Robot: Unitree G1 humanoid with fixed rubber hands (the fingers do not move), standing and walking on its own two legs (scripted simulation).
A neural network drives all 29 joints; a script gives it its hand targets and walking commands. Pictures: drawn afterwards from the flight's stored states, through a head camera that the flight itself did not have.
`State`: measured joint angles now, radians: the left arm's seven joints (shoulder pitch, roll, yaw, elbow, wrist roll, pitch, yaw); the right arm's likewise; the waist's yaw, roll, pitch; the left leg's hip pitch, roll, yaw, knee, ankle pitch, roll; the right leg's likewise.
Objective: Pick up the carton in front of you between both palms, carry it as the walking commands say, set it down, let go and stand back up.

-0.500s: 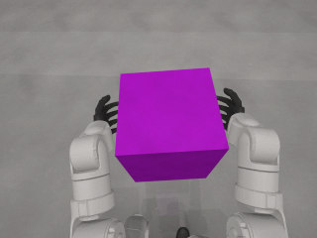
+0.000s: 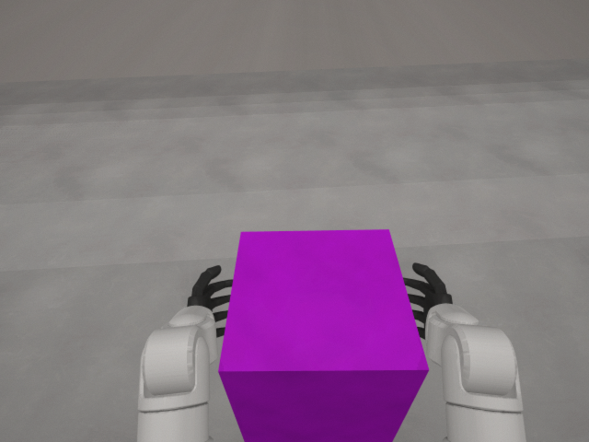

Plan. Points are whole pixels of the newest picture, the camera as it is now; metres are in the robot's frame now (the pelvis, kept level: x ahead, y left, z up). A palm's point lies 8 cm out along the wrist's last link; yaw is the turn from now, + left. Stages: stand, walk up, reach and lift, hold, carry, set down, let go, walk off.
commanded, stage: carry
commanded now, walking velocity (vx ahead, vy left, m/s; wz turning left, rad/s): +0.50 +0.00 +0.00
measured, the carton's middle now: (316, 340) +0.26 -0.01 +0.00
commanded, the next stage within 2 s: none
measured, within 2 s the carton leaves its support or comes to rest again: neither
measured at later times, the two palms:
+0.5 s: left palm (232, 173) +0.55 +0.13 +0.09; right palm (388, 163) +0.58 -0.17 +0.08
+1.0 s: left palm (232, 96) +0.89 +0.17 +0.08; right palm (348, 92) +0.89 -0.13 +0.09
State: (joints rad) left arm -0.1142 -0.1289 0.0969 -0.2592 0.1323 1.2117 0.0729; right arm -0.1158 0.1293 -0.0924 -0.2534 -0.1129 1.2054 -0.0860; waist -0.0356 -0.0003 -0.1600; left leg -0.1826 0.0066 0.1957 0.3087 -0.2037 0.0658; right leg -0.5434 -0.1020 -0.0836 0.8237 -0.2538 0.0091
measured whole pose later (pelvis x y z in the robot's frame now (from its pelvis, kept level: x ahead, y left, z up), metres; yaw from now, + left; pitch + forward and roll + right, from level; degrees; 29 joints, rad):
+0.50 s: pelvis +0.31 -0.04 +0.00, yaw +3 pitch +5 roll +1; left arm -0.13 -0.13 0.10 -0.34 0.10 1.20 0.09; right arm -0.14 0.13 -0.09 -0.35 -0.12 1.22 -0.08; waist 0.03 0.01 -0.11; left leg -0.59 0.11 0.09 0.79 -0.21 -0.01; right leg -0.17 -0.05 -0.21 0.29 -0.21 -0.03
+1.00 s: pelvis +0.63 +0.02 +0.00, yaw +0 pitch +5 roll -1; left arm -0.12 -0.13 0.08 -0.39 0.12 1.20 0.09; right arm -0.12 0.13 -0.09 -0.37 -0.10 1.18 -0.08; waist -0.02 -0.01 -0.09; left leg -0.11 0.05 0.22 0.27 -0.24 0.03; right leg -0.59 -0.10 -0.12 0.68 -0.16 0.02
